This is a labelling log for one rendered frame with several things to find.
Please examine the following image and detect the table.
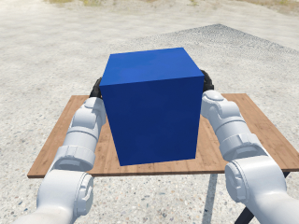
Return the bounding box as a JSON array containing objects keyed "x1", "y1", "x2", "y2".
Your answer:
[{"x1": 27, "y1": 93, "x2": 299, "y2": 224}]

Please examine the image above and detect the robot right upper arm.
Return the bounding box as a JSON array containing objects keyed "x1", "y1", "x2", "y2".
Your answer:
[{"x1": 224, "y1": 155, "x2": 299, "y2": 224}]

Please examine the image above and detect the carton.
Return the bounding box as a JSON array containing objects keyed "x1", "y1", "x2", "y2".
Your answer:
[{"x1": 99, "y1": 47, "x2": 205, "y2": 166}]

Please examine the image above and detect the robot left upper arm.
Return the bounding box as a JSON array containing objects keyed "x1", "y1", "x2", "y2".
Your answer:
[{"x1": 11, "y1": 169, "x2": 93, "y2": 224}]

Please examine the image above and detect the robot left hand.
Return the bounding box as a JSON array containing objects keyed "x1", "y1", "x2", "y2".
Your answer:
[{"x1": 89, "y1": 77, "x2": 103, "y2": 100}]

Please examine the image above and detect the right robot forearm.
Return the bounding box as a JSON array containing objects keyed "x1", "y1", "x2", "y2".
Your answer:
[{"x1": 200, "y1": 90, "x2": 287, "y2": 190}]

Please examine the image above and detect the left robot forearm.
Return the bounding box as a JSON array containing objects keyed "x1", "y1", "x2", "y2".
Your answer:
[{"x1": 36, "y1": 97, "x2": 107, "y2": 207}]

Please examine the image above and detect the robot right hand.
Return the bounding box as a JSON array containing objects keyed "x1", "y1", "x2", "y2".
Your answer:
[{"x1": 200, "y1": 69, "x2": 214, "y2": 93}]

